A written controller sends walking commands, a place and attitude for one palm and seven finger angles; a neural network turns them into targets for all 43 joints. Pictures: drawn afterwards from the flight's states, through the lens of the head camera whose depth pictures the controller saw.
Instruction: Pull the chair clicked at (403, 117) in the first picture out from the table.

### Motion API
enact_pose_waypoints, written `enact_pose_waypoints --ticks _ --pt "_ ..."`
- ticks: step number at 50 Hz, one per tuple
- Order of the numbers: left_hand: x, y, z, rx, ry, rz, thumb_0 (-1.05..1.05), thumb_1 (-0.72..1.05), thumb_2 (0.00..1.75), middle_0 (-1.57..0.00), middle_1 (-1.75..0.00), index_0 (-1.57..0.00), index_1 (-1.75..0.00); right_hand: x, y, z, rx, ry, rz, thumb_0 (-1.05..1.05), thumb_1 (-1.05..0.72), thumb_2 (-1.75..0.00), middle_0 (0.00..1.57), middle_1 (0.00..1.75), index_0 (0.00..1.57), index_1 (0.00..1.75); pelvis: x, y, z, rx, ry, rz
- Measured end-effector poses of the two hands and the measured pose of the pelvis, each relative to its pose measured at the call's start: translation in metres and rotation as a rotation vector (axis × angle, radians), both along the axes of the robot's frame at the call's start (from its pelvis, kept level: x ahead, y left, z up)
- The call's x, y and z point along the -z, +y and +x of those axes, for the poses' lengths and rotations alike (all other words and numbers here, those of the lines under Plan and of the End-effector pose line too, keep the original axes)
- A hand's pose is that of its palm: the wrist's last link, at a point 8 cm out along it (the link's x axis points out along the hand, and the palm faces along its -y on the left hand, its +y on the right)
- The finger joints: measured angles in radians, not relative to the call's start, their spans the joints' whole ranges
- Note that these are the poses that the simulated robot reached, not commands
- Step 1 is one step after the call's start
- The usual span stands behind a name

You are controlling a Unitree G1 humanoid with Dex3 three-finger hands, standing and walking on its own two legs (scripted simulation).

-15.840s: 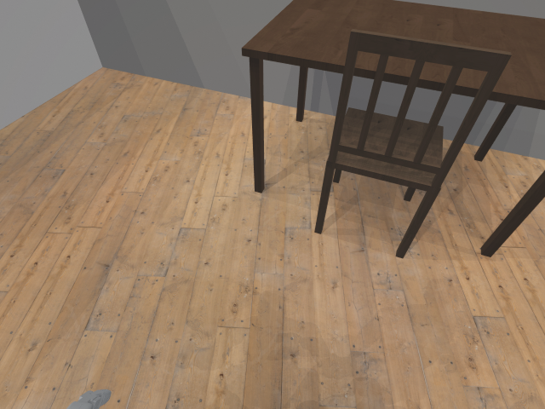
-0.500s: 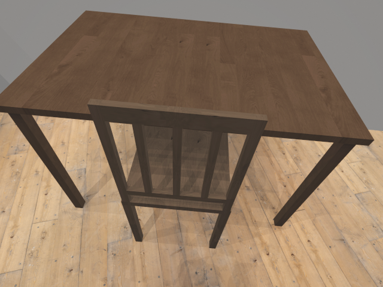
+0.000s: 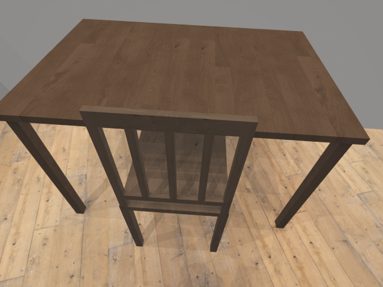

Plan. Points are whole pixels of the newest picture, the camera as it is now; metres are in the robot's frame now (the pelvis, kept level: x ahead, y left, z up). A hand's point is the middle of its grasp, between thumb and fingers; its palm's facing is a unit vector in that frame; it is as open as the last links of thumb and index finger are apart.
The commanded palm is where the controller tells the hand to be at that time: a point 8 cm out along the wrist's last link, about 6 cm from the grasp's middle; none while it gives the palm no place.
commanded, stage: look again from close up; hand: left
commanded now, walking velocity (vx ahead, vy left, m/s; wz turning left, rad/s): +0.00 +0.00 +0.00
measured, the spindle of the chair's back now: (171, 168) +0.45 +0.09 -0.08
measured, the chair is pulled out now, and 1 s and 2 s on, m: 0.00 0.00 0.00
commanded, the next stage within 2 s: shuffle to correct the standing spot in 0.70 s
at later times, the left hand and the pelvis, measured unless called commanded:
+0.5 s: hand out of the picture -0.04 +0.14 -0.18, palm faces +0.04 -0.99 -0.16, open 7.3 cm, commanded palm none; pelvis +0.00 -0.02 +0.00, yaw +0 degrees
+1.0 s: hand out of the picture -0.03 +0.12 -0.18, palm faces +0.04 -0.99 -0.16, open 7.3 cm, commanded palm none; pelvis +0.01 -0.03 +0.00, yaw +0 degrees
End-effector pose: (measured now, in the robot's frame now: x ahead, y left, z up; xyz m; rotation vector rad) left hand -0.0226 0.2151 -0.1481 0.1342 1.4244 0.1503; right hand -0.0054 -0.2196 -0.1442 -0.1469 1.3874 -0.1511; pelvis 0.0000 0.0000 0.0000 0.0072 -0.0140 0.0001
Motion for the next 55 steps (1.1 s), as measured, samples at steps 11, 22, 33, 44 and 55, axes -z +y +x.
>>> enact_pose_waypoints --ticks 11,22,33,44,55 --pt "0.000 -0.017 -0.017 -0.016 0.031 -0.019 0.00 0.91 0.90 -0.20 -0.30 -0.20 -0.30 -0.001 -0.009 0.001 -0.007 -0.001 -0.001 0.01 -0.91 -0.89 0.20 0.30 0.20 0.30 -0.001 -0.009 -0.002 -0.003 -0.003 0.001" --pt "-0.001 -0.028 -0.022 -0.019 0.044 -0.029 0.00 0.91 0.90 -0.20 -0.30 -0.20 -0.30 -0.002 -0.016 0.002 -0.010 0.007 -0.001 0.01 -0.92 -0.89 0.20 0.30 0.20 0.30 -0.001 -0.016 -0.002 -0.005 0.000 0.001" --pt "-0.003 -0.031 -0.014 -0.022 0.029 -0.015 0.00 0.91 0.90 -0.20 -0.30 -0.20 -0.30 0.001 -0.019 0.002 -0.011 0.017 0.009 0.01 -0.92 -0.89 0.20 0.30 0.20 0.30 -0.002 -0.022 0.002 -0.009 0.002 0.004" --pt "-0.003 -0.035 -0.006 -0.023 0.012 -0.011 0.00 0.91 0.90 -0.20 -0.30 -0.20 -0.30 0.002 -0.024 0.006 -0.013 0.015 0.010 0.01 -0.92 -0.89 0.20 0.30 0.20 0.30 -0.002 -0.027 0.005 -0.011 -0.002 0.007" --pt "0.001 -0.050 -0.008 -0.019 0.057 -0.025 0.00 0.91 0.90 -0.20 -0.30 -0.20 -0.30 0.003 -0.040 0.002 0.019 0.034 -0.007 0.01 -0.91 -0.89 0.20 0.30 0.21 0.30 0.001 -0.044 0.007 -0.007 0.011 0.017"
